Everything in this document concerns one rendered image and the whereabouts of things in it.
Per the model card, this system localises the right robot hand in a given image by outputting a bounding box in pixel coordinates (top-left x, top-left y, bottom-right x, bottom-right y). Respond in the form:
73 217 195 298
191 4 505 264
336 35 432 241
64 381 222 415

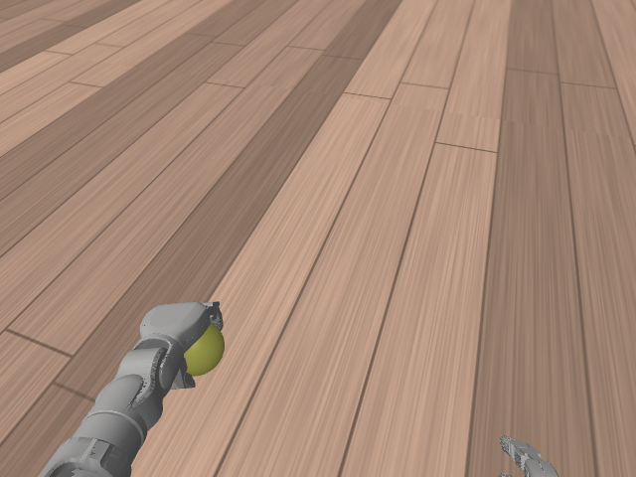
498 436 559 477

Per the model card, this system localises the left robot arm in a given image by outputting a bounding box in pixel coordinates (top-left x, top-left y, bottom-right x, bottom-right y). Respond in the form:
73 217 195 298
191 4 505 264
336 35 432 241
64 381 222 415
38 334 184 477

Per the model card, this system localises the ball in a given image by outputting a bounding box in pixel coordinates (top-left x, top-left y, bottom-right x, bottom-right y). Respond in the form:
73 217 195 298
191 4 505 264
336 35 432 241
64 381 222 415
184 323 225 377

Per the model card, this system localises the left robot hand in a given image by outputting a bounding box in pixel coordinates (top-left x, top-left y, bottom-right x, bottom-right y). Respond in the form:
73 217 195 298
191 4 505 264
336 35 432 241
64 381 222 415
139 301 224 390

